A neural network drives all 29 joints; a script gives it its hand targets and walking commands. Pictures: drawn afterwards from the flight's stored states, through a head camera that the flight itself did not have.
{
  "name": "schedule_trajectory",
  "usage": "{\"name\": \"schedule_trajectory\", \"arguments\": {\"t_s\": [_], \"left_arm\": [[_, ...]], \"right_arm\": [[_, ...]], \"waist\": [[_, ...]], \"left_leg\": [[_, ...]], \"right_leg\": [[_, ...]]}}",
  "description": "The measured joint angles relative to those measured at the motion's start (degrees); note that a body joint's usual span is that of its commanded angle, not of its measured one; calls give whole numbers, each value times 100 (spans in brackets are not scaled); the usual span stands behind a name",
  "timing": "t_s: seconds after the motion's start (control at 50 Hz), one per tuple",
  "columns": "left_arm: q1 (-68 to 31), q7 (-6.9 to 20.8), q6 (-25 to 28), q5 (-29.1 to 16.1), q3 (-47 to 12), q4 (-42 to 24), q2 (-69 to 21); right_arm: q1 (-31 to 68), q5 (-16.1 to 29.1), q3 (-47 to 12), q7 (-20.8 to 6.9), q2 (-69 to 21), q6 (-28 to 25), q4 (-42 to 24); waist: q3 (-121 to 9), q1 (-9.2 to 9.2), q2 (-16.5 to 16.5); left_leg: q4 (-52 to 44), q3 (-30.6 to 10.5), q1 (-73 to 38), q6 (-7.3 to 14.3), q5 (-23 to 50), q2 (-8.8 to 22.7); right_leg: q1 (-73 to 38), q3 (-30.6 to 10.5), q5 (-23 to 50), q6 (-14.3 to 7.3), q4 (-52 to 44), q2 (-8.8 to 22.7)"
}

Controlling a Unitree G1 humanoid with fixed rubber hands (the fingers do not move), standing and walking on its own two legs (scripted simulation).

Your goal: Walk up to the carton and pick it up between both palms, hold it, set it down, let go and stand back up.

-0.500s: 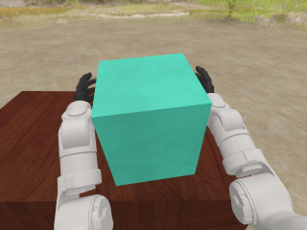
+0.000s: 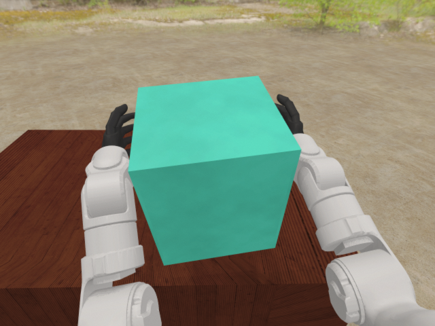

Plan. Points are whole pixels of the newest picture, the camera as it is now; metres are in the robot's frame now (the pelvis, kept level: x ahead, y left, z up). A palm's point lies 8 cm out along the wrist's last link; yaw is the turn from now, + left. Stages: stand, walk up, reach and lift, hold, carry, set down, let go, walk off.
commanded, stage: set down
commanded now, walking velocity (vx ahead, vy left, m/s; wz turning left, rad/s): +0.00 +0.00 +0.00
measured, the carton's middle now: (210, 172) +0.34 +0.00 +0.19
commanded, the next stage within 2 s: none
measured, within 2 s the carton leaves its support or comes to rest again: neither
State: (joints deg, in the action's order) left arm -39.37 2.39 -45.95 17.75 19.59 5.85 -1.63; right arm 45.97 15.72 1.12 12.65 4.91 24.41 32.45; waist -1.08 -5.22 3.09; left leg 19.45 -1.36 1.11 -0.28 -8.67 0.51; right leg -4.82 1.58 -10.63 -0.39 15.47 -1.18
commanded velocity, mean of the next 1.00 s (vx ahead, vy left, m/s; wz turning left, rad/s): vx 0.00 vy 0.00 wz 0.00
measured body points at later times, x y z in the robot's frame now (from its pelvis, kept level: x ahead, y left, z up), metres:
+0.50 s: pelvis +0.01 +0.01 +0.00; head -0.04 +0.05 +0.45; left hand +0.40 +0.17 +0.21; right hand +0.39 -0.14 +0.18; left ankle +0.04 +0.12 -0.75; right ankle -0.01 -0.11 -0.75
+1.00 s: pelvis +0.01 +0.02 +0.00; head -0.02 +0.06 +0.45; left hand +0.41 +0.17 +0.18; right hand +0.40 -0.14 +0.17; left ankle +0.04 +0.12 -0.75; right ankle -0.01 -0.11 -0.75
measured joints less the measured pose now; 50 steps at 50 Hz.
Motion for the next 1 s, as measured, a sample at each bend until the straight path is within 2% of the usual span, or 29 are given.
{"name": "schedule_trajectory", "arguments": {"t_s": [0.12,0.26,0.36,0.46,0.58,0.66,0.76,0.9,1.0], "left_arm": [[-241,106,316,106,133,245,-17],[-608,502,1101,458,444,831,-60],[-525,664,1426,537,448,1041,-69],[-275,619,1650,464,227,1104,-77],[87,258,1979,88,-253,917,-48],[203,107,2096,-13,-385,756,-41],[120,133,1984,104,-281,902,-61],[123,213,1994,134,-219,1095,-66],[13,241,2141,118,-165,1443,-13]], "right_arm": [[38,-330,259,-105,-129,-335,121],[27,-1164,885,-346,-465,-1207,504],[-255,-1483,1081,-382,-650,-1708,679],[-624,-1531,1093,-378,-717,-2130,759],[-977,-1313,875,-310,-603,-2546,517],[-1004,-1100,609,-228,-440,-2611,359],[-875,-1069,527,-203,-370,-2454,535],[-938,-1085,588,-200,-425,-2406,601],[-886,-1307,830,-230,-539,-2454,764]], "waist": [[47,8,0],[164,154,55],[333,223,138],[529,256,218],[583,215,260],[529,157,271],[512,109,318],[491,168,262],[522,191,200]], "left_leg": [[-58,1,-56,20,46,-23],[-251,46,-291,59,116,-72],[-298,23,-415,71,110,-105],[-214,-19,-323,66,60,-115],[-43,-49,19,53,-17,-91],[48,-25,124,62,-90,-67],[36,6,14,85,-134,-80],[54,30,-19,105,-160,-103],[41,14,-1,125,-130,-132]], "right_leg": [[-21,2,4,9,19,24],[-161,-36,-15,20,11,77],[-301,-8,-34,31,-39,108],[-284,37,-35,42,-82,114],[-63,68,8,51,-153,86],[-3,42,16,65,-183,63],[-100,13,-21,85,-187,79],[-137,-5,-35,111,-186,106],[-128,16,-13,131,-198,133]]}}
